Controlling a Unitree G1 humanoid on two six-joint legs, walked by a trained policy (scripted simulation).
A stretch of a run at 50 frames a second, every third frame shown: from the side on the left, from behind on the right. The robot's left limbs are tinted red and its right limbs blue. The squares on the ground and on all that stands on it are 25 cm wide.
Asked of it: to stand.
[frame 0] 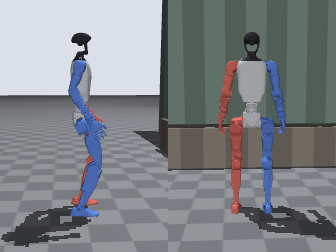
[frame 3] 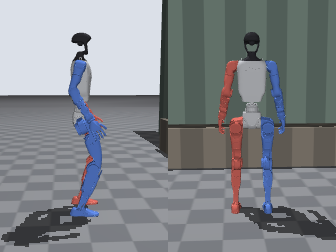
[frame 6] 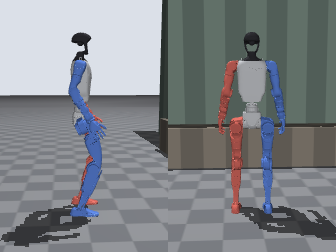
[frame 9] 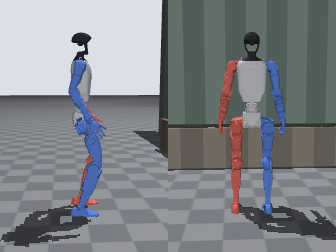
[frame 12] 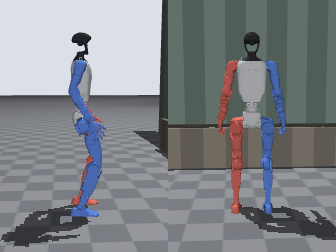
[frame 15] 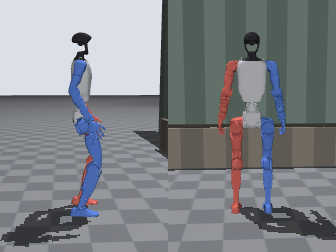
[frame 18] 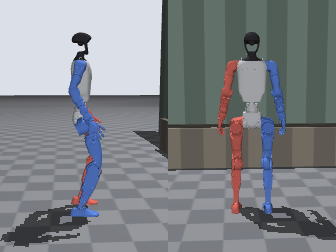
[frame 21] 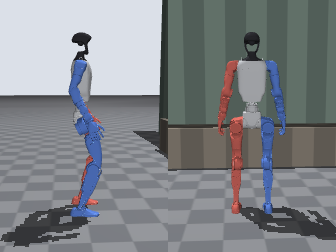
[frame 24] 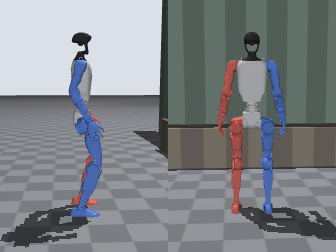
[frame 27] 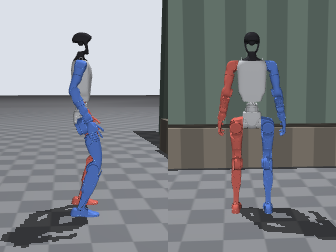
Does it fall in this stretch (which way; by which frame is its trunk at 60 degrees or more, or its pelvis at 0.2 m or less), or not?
no
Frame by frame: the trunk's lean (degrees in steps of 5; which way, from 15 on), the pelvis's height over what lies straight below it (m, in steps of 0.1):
0: 0, 0.8
3: 0, 0.8
6: 0, 0.8
9: 0, 0.8
12: 0, 0.8
15: 0, 0.8
18: 0, 0.8
21: 0, 0.8
24: 0, 0.8
27: 0, 0.8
